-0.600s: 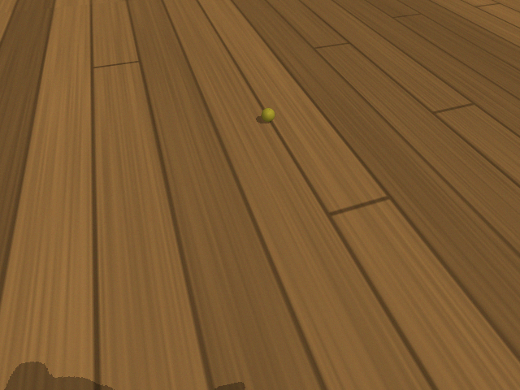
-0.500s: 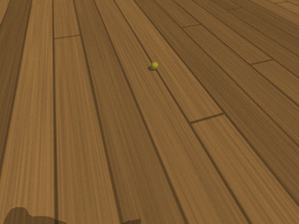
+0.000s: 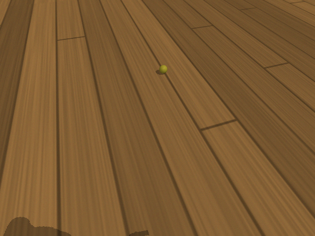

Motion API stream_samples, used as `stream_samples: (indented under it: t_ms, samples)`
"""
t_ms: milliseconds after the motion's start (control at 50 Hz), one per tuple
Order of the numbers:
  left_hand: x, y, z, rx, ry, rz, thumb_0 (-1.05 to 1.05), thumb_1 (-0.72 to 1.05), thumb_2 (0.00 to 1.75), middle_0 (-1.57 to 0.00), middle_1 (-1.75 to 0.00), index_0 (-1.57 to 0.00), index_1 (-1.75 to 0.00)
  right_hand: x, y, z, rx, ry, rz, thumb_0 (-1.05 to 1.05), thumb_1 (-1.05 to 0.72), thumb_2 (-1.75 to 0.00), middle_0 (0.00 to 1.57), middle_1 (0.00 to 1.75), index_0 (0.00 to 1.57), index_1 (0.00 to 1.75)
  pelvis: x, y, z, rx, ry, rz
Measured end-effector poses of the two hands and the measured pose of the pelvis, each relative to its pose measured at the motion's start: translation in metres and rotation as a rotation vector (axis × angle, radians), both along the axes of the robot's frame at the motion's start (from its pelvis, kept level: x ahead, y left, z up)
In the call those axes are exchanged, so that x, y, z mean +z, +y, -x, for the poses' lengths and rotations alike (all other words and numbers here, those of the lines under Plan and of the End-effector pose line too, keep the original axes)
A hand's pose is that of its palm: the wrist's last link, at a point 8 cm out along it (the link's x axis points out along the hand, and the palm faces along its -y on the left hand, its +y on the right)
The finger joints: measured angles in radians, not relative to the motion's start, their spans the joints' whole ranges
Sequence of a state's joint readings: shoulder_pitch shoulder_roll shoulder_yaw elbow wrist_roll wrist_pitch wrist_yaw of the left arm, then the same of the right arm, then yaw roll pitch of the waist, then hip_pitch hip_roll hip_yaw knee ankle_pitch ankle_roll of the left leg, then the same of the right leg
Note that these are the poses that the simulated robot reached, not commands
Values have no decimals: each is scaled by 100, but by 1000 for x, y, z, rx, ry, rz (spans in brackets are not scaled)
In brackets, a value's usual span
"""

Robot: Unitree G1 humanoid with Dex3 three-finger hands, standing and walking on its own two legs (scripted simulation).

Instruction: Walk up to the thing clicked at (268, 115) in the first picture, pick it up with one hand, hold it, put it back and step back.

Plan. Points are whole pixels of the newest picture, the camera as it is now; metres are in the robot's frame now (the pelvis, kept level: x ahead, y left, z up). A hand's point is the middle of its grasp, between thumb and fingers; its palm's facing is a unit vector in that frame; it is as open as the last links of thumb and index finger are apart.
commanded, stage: stand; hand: left
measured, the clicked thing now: (163, 69) +1.74 -0.12 -0.74
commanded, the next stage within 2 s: walk up in 0.52 s
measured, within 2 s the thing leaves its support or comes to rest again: neither
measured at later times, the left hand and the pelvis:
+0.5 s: hand out of the picture +0.07 +0.25 -0.16, palm faces -0.02 -0.94 -0.35, open 7.4 cm; pelvis +0.00 +0.00 +0.00, yaw +0 degrees
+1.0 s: hand (97, 213) +0.21 +0.17 -0.14, palm faces -0.10 -0.91 -0.41, open 7.4 cm; pelvis +0.11 -0.11 -0.02, yaw -8 degrees
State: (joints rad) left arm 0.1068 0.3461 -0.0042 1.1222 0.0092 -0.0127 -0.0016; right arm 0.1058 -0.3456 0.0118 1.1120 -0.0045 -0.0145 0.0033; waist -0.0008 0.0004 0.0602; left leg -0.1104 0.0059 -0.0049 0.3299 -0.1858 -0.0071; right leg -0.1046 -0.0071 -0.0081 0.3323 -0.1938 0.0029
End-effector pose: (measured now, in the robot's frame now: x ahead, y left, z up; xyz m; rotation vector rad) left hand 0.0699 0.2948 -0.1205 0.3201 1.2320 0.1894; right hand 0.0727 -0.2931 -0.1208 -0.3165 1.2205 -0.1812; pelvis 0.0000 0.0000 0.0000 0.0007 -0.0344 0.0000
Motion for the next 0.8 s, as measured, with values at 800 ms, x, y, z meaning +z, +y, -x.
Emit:
stream_samples:
  t_ms: [800]
  samples:
    - [23,-19,-82,-149,-47,-53,1,91,90,-20,-30,-20,-30,3,-98,31,-144,-23,54,0,-90,-90,21,30,21,30,-11,-53,-47,-108,0,-32]
